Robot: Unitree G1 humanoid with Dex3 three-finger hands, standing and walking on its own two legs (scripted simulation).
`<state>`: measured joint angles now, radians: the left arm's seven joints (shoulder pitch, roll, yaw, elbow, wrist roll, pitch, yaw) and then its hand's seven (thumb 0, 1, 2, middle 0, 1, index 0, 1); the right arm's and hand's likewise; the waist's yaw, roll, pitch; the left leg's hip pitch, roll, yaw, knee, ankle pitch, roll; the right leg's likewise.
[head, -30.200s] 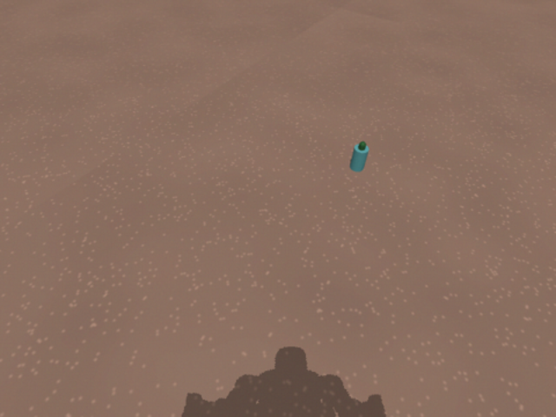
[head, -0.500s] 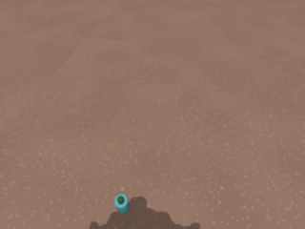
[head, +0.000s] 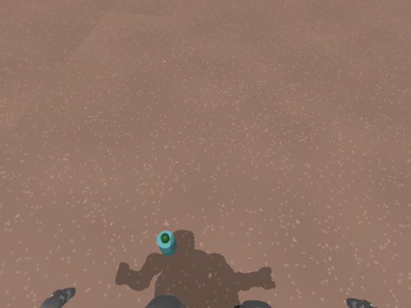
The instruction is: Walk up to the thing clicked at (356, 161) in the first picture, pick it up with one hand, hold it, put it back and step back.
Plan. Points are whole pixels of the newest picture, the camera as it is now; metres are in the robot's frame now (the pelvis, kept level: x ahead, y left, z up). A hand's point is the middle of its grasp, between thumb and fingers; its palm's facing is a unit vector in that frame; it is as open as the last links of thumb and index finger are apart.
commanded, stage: step back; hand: left
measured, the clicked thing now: (166, 242) +0.42 +0.17 -0.68
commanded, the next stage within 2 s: none
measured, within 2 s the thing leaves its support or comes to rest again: neither
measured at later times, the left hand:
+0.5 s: hand out of the picture +0.01 +0.29 -0.17, palm faces -0.09 -0.92 -0.38, open 7.4 cm
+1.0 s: hand out of the picture -0.12 +0.30 -0.16, palm faces +0.01 -0.93 -0.36, open 7.4 cm
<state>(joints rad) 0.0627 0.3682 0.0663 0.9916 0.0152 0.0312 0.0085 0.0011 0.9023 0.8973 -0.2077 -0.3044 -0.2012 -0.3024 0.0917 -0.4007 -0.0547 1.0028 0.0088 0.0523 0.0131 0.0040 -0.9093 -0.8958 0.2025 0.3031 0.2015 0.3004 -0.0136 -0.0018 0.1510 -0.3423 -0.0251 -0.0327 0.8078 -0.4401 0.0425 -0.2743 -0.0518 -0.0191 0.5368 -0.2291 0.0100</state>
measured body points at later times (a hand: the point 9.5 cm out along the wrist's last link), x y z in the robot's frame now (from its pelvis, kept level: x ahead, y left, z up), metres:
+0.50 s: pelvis -0.10 +0.03 -0.01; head -0.03 +0.03 +0.43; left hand +0.02 +0.34 -0.14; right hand -0.01 -0.28 -0.13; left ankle -0.01 +0.12 -0.73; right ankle -0.14 -0.10 -0.72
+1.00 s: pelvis -0.25 +0.04 +0.00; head -0.19 +0.07 +0.44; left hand -0.12 +0.35 -0.13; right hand -0.17 -0.27 -0.11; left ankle -0.22 +0.14 -0.73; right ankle -0.23 -0.10 -0.67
